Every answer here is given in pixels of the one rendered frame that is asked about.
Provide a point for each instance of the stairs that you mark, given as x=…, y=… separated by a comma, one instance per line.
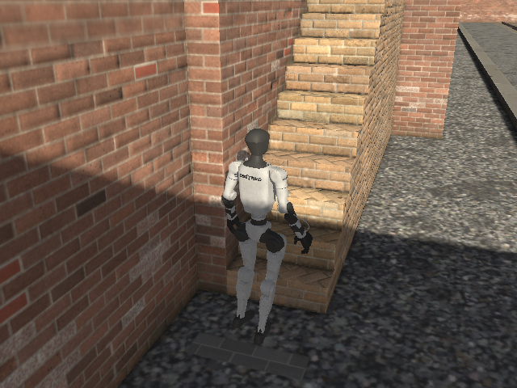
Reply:
x=334, y=122

